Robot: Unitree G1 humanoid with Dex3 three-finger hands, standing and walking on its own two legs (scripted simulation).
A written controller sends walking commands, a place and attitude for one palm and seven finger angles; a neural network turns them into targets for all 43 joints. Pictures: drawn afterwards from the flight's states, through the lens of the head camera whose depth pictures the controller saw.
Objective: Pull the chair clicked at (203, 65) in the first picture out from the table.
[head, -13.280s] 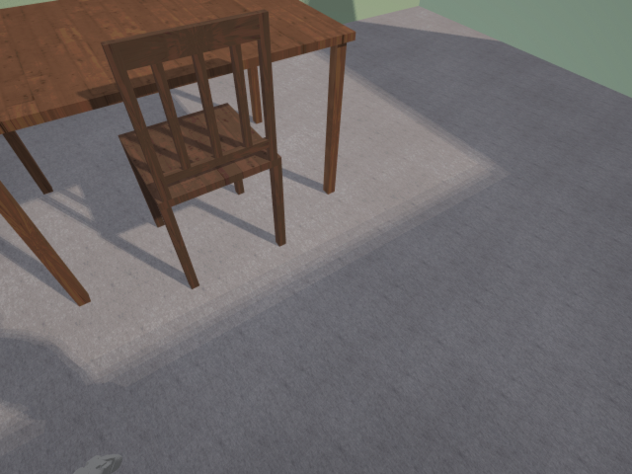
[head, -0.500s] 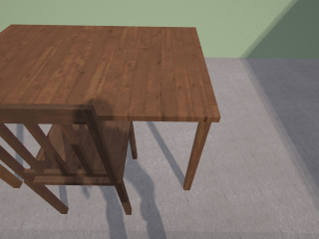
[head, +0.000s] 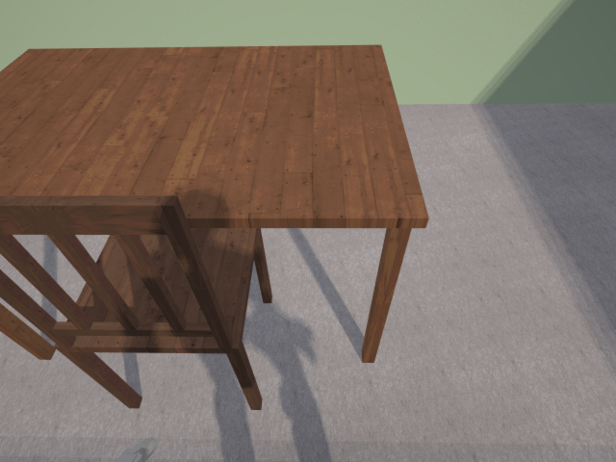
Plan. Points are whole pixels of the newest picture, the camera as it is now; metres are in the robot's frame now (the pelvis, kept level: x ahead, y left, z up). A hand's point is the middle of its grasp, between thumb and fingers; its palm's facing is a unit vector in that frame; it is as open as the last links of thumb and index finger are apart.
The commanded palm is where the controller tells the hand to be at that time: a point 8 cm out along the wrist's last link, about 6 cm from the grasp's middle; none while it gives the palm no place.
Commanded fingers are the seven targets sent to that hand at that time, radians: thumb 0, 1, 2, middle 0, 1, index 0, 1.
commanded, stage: raise the hand toward the chair's back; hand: left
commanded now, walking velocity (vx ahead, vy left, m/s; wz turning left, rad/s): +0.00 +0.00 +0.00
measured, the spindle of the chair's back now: (101, 286) +0.41 +0.40 -0.08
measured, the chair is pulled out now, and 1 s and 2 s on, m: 0.00 0.00 0.00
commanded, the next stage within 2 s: aim the fingers beside a spindle in 1.98 s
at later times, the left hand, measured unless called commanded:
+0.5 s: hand (174, 449) +0.15 +0.18 -0.05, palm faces +0.08 -0.99 -0.06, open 11.0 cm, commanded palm +0.14 +0.24 -0.05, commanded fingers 0.00 0.15 0.58 -0.13 -0.18 -0.13 -0.18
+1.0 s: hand (164, 418) +0.19 +0.21 -0.05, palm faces +0.03 -1.00 -0.05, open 15.2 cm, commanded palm +0.16 +0.27 -0.04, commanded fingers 0.00 -0.43 0.33 -0.07 -0.09 -0.07 -0.09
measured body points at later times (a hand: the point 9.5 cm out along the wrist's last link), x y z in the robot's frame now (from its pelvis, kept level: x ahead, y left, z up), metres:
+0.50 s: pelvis -0.04 +0.00 -0.11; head +0.03 +0.01 +0.34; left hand +0.14 +0.24 -0.05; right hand +0.21 -0.19 -0.16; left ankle -0.01 +0.12 -0.74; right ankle +0.02 -0.08 -0.74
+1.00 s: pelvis -0.03 +0.02 -0.09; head +0.04 +0.03 +0.35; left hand +0.18 +0.26 -0.04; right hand +0.16 -0.23 -0.16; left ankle -0.01 +0.12 -0.74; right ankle +0.02 -0.08 -0.74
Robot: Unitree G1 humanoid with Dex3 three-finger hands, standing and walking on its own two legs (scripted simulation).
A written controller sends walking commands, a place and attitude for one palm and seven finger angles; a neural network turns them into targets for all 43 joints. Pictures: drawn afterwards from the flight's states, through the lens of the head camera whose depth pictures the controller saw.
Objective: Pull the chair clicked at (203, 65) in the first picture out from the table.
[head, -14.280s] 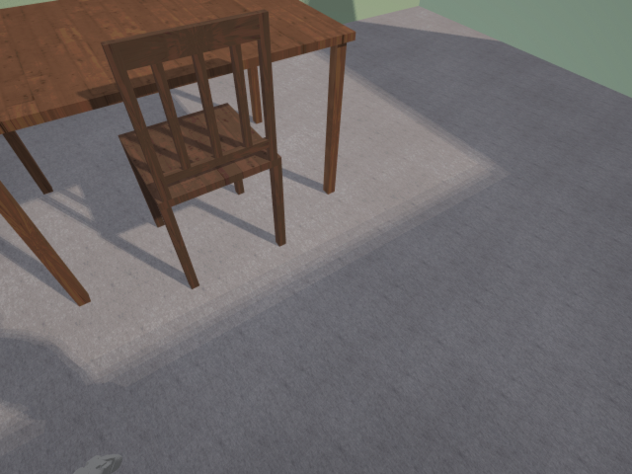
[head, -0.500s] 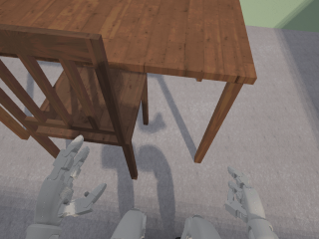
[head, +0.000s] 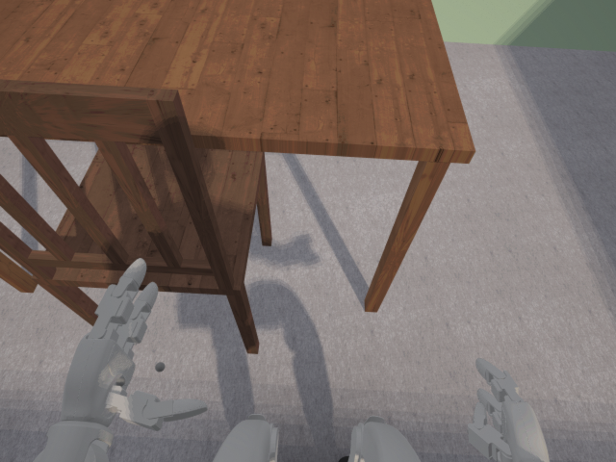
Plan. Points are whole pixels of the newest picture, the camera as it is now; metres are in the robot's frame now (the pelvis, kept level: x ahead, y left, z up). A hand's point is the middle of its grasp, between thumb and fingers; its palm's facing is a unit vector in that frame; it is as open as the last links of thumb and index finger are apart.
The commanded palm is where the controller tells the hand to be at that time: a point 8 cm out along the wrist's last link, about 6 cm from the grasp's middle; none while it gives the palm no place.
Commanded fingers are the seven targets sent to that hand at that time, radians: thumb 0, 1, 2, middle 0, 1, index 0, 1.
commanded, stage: raise the hand toward the chair's back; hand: left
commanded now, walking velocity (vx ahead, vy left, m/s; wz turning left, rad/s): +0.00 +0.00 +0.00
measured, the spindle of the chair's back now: (82, 209) +0.45 +0.37 +0.01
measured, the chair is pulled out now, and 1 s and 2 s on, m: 0.00 0.00 0.00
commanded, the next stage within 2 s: aim the fingers beside a spindle in 0.98 s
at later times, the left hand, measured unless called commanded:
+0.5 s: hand (140, 331) +0.25 +0.21 +0.05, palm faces +0.00 -1.00 -0.06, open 16.9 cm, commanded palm +0.23 +0.26 +0.06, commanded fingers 0.00 -0.50 0.30 -0.06 -0.08 -0.06 -0.08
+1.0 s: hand (143, 331) +0.25 +0.20 +0.06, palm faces +0.00 -1.00 -0.06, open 16.9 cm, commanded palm +0.23 +0.26 +0.06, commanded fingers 0.00 -0.50 0.30 -0.06 -0.08 -0.06 -0.08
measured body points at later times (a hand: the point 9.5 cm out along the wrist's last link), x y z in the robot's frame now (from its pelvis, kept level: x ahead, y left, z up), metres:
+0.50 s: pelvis +0.01 +0.00 +0.01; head +0.09 +0.01 +0.45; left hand +0.25 +0.26 +0.06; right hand +0.19 -0.23 -0.07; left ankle +0.02 +0.10 -0.65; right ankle +0.04 -0.10 -0.65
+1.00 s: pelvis +0.01 +0.00 +0.01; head +0.09 +0.01 +0.46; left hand +0.25 +0.26 +0.06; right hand +0.19 -0.24 -0.07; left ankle +0.02 +0.10 -0.65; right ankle +0.04 -0.10 -0.65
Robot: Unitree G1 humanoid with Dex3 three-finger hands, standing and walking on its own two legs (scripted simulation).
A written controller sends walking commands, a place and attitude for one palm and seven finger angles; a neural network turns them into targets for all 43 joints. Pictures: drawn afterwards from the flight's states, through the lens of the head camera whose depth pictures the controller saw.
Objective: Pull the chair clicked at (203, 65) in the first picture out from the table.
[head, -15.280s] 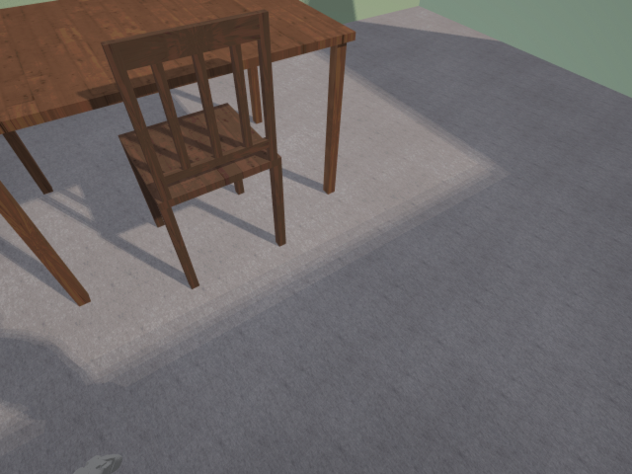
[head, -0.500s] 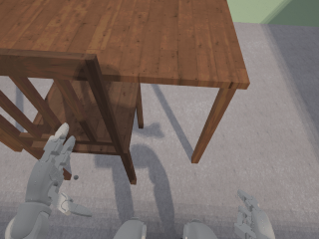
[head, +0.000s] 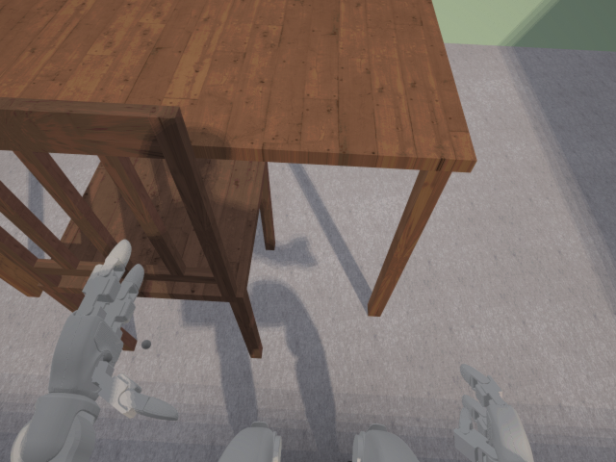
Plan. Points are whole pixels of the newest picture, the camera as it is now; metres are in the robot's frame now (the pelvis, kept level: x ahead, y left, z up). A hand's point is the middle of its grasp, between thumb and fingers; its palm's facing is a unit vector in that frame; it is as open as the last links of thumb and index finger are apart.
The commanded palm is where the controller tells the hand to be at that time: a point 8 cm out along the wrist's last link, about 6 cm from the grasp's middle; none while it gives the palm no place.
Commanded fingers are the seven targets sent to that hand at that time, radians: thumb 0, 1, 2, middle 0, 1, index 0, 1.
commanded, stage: aim the fingers beside a spindle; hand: left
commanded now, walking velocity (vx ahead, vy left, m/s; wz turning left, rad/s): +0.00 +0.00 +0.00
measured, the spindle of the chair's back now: (86, 220) +0.44 +0.37 +0.00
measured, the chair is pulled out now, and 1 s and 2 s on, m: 0.00 0.00 0.00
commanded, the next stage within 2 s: none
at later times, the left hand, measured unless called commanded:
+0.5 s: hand (161, 339) +0.25 +0.19 +0.03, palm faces -0.01 -1.00 -0.05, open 16.9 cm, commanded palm +0.24 +0.25 +0.03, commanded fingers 0.00 -0.50 0.30 -0.06 -0.08 -0.06 -0.08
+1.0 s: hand (184, 328) +0.28 +0.18 +0.01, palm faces -0.03 -1.00 -0.04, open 16.9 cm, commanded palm +0.26 +0.23 +0.01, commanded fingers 0.00 -0.50 0.30 -0.06 -0.08 -0.06 -0.08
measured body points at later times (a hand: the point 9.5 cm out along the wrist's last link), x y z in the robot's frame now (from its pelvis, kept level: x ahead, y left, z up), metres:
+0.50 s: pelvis +0.00 +0.00 -0.01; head +0.08 +0.00 +0.43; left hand +0.25 +0.25 +0.03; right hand +0.17 -0.24 -0.09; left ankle +0.01 +0.10 -0.66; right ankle +0.03 -0.10 -0.66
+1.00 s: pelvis -0.01 +0.00 -0.02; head +0.09 +0.00 +0.42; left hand +0.27 +0.23 +0.01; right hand +0.17 -0.24 -0.11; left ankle +0.01 +0.10 -0.66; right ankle +0.03 -0.10 -0.66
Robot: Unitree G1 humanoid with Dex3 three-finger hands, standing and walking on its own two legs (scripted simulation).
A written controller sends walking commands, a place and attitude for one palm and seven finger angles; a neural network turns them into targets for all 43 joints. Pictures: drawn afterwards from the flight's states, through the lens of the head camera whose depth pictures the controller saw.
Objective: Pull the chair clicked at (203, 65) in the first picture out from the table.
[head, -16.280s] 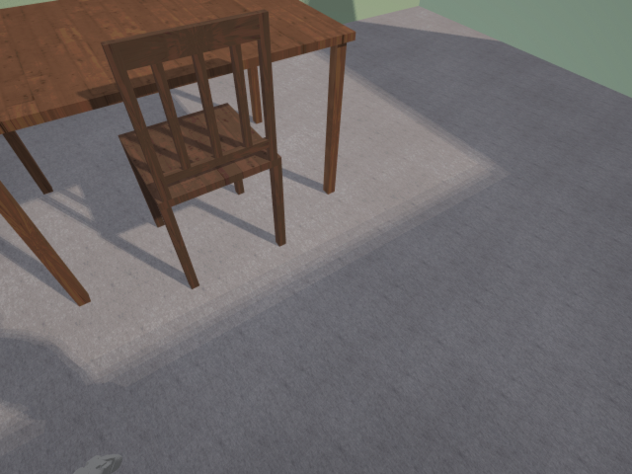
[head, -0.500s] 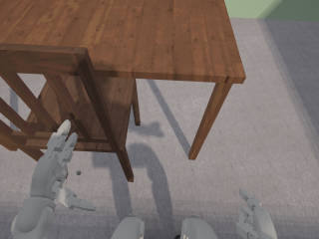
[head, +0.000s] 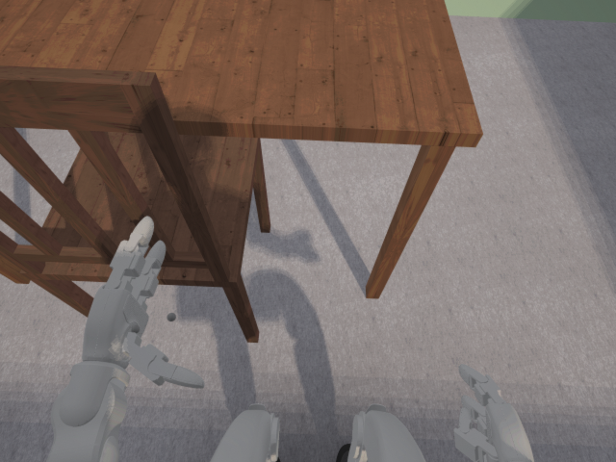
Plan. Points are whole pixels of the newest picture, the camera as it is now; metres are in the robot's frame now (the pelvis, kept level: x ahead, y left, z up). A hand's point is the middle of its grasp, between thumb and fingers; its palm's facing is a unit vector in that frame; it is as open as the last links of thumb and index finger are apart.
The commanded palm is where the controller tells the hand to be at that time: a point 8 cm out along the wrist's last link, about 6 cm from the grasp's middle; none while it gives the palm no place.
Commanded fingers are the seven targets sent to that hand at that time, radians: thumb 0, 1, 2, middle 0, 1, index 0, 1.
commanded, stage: aim the fingers beside a spindle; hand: left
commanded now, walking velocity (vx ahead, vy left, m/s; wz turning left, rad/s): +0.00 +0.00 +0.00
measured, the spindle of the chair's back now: (64, 202) +0.44 +0.37 +0.02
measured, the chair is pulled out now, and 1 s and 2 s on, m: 0.00 0.00 0.00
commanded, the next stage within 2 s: push the fingers through the gap in 1.08 s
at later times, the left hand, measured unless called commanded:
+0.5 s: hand (186, 311) +0.29 +0.17 +0.01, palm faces -0.03 -1.00 -0.04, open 16.9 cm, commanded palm +0.27 +0.23 +0.02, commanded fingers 0.00 -0.50 0.30 -0.06 -0.08 -0.06 -0.08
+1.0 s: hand (183, 313) +0.29 +0.17 +0.01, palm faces -0.03 -1.00 -0.04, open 16.9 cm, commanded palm +0.27 +0.23 +0.02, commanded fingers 0.00 -0.50 0.30 -0.06 -0.08 -0.06 -0.08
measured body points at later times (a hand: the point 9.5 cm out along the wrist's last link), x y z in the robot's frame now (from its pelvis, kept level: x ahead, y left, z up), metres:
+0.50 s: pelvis +0.00 +0.00 -0.01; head +0.10 +0.01 +0.43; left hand +0.29 +0.22 +0.02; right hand +0.17 -0.24 -0.11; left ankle +0.01 +0.10 -0.63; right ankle +0.04 -0.10 -0.63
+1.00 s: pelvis -0.01 +0.00 -0.01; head +0.10 +0.01 +0.42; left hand +0.29 +0.23 +0.02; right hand +0.17 -0.24 -0.11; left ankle +0.01 +0.10 -0.63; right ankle +0.04 -0.10 -0.63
